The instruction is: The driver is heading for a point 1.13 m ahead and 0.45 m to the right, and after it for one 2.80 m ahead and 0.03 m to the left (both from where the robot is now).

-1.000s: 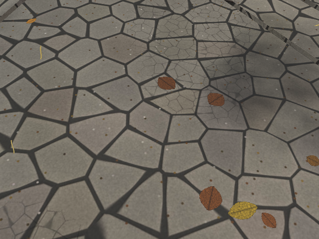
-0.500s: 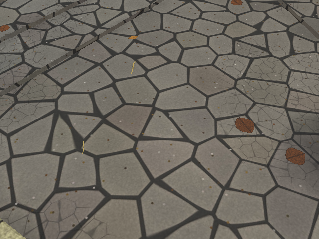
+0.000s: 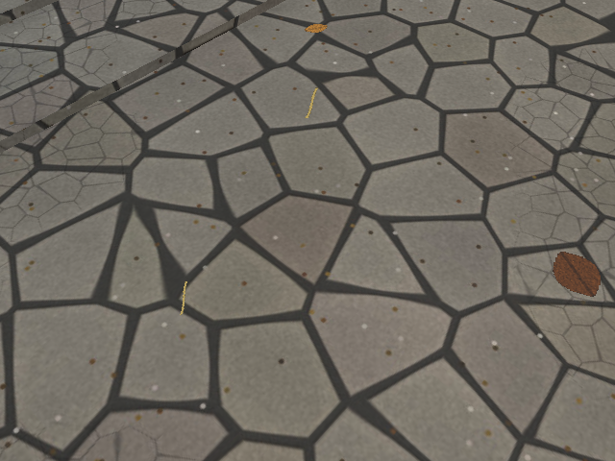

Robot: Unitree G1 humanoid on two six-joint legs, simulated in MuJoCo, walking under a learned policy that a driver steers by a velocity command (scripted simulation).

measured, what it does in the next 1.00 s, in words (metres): walks ahead, turning right: right foot, then left foot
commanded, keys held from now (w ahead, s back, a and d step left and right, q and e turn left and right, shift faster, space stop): w+e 1.00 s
